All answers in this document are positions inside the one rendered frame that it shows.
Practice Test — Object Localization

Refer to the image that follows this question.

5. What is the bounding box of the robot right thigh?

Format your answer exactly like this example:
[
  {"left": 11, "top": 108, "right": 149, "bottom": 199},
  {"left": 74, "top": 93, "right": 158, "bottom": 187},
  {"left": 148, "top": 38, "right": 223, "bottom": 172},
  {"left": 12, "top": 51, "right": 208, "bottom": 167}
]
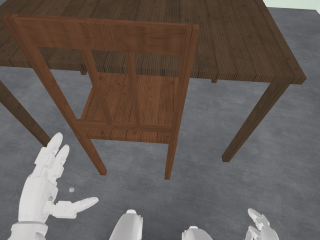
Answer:
[{"left": 182, "top": 228, "right": 213, "bottom": 240}]

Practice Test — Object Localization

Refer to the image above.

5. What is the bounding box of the right robot hand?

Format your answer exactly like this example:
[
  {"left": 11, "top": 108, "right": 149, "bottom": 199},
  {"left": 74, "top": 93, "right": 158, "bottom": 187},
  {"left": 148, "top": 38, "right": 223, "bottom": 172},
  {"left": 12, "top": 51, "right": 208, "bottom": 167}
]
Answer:
[{"left": 245, "top": 208, "right": 279, "bottom": 240}]

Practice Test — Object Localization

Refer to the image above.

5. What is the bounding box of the robot thigh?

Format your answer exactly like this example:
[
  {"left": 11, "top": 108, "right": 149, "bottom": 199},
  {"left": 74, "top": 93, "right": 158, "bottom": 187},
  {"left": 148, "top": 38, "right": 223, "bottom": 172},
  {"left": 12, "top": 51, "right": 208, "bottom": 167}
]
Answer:
[
  {"left": 109, "top": 213, "right": 143, "bottom": 240},
  {"left": 182, "top": 228, "right": 213, "bottom": 240}
]

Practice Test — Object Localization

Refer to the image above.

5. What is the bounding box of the table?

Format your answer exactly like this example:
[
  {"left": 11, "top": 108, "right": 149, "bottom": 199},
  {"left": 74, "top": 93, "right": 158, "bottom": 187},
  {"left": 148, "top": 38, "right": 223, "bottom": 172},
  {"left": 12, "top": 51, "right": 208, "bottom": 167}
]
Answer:
[{"left": 0, "top": 0, "right": 307, "bottom": 163}]

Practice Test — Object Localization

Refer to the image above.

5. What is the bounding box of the left robot hand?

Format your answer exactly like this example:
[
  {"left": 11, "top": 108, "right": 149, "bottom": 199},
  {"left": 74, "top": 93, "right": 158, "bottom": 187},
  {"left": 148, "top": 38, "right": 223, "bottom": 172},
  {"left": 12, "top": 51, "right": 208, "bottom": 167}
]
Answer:
[{"left": 18, "top": 132, "right": 99, "bottom": 223}]

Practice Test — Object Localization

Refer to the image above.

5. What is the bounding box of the left robot forearm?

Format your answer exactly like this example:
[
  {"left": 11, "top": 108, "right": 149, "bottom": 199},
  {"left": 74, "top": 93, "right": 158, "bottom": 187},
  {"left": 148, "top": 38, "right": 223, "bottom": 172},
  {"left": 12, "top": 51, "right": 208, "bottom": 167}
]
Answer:
[{"left": 8, "top": 221, "right": 48, "bottom": 240}]

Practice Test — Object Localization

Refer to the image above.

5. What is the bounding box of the chair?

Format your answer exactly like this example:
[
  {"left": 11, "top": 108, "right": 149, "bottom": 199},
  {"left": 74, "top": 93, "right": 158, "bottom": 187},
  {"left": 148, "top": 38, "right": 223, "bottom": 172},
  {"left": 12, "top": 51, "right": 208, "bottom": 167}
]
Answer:
[{"left": 1, "top": 13, "right": 199, "bottom": 180}]

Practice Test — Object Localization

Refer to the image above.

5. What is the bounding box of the robot left thigh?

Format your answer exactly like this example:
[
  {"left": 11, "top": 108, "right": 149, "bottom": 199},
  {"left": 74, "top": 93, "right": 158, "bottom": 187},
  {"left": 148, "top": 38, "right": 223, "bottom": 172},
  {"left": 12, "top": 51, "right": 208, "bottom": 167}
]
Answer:
[{"left": 109, "top": 213, "right": 143, "bottom": 240}]

